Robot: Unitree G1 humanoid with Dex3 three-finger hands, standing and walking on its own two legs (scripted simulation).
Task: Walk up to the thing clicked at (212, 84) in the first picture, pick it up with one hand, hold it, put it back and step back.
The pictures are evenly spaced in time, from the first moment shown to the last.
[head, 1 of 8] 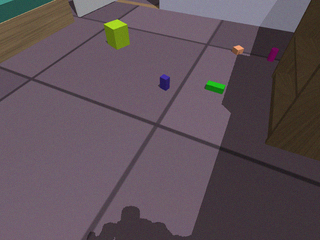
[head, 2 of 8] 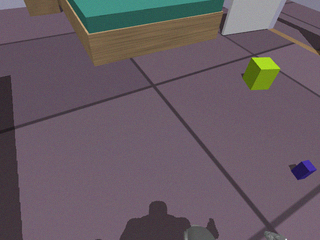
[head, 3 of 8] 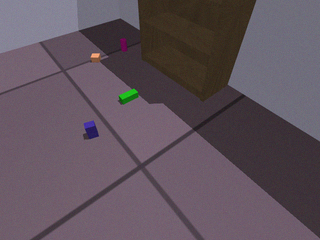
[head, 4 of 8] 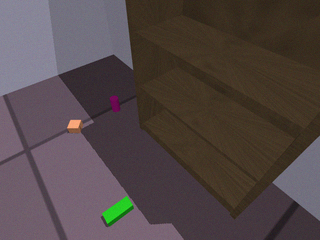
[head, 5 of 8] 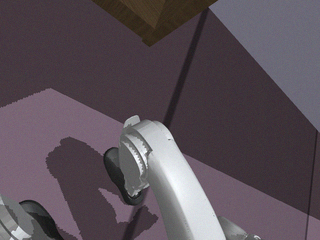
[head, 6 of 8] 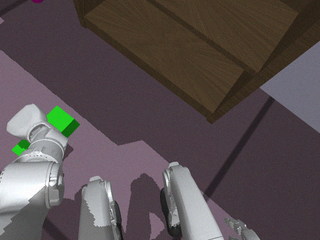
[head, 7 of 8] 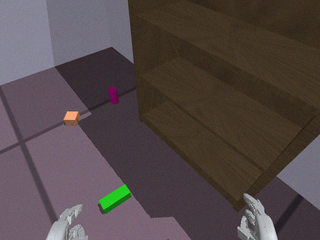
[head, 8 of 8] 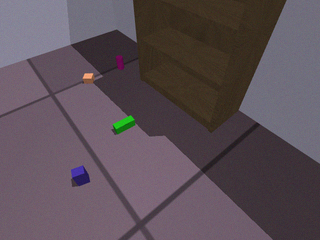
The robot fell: no
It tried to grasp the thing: yes
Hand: left
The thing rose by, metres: 0.62
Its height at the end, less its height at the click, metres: +0.00
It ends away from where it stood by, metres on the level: 0.03
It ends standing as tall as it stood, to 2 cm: yes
